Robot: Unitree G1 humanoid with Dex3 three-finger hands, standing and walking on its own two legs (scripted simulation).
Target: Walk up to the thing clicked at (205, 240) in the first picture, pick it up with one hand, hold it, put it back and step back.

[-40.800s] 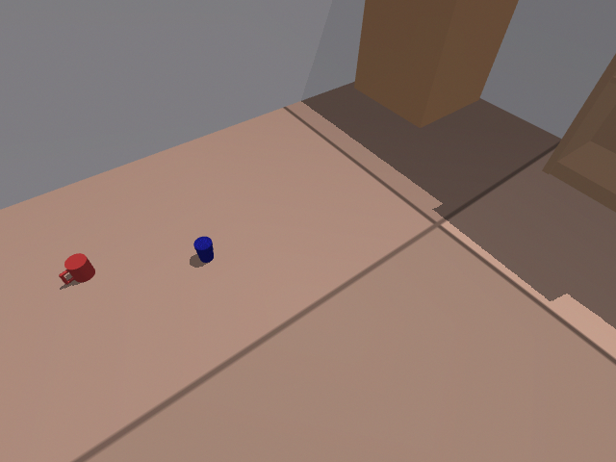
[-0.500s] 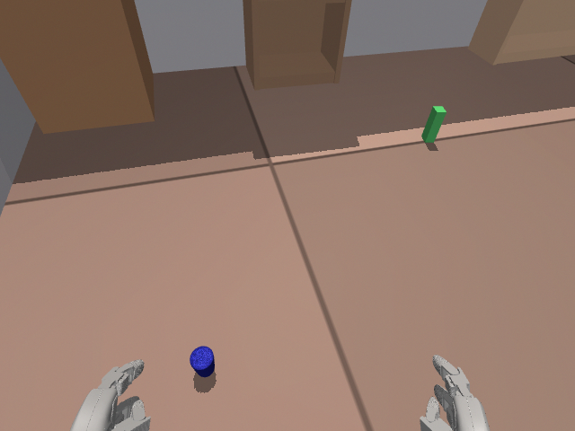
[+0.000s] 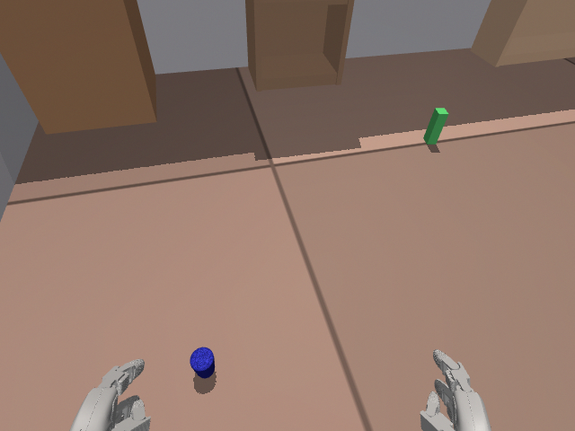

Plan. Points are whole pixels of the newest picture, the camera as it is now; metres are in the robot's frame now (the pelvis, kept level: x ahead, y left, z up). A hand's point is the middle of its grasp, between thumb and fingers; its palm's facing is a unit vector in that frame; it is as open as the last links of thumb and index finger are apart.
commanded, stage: home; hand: left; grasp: from above
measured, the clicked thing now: (203, 364) +0.45 +0.23 -0.67
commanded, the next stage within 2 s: stand in 0.84 s
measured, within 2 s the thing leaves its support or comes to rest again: neither
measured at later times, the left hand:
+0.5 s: hand (146, 425) +0.16 +0.18 -0.05, palm faces +0.04 -0.98 -0.20, open 7.4 cm
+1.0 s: hand (143, 423) +0.17 +0.19 -0.06, palm faces +0.01 -0.96 -0.28, open 7.4 cm
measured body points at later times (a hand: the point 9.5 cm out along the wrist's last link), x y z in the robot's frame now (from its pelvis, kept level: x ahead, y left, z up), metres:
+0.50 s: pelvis +0.00 +0.00 +0.00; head +0.01 +0.01 +0.45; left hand +0.16 +0.23 -0.03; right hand +0.16 -0.24 -0.06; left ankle +0.01 +0.12 -0.68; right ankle +0.00 -0.13 -0.68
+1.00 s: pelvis +0.00 +0.00 +0.01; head +0.02 +0.01 +0.45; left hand +0.17 +0.24 -0.04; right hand +0.15 -0.24 -0.08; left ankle +0.01 +0.12 -0.68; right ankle +0.00 -0.13 -0.68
